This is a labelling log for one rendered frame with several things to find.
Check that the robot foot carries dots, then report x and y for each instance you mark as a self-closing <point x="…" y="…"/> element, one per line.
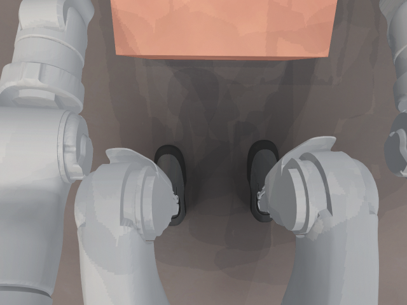
<point x="170" y="159"/>
<point x="262" y="157"/>

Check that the carton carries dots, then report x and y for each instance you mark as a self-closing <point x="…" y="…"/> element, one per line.
<point x="223" y="29"/>

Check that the right robot forearm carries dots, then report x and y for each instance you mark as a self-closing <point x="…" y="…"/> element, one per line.
<point x="395" y="12"/>

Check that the right robot upper arm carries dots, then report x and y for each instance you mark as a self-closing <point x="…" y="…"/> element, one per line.
<point x="395" y="147"/>

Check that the left robot upper arm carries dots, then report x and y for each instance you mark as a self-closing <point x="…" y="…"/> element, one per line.
<point x="42" y="152"/>

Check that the left robot forearm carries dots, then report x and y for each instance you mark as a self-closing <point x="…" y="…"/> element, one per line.
<point x="49" y="56"/>

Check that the robot right foot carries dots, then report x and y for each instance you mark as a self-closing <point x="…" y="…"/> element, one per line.
<point x="262" y="157"/>

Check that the robot left foot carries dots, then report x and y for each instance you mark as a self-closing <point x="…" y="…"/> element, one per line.
<point x="170" y="159"/>

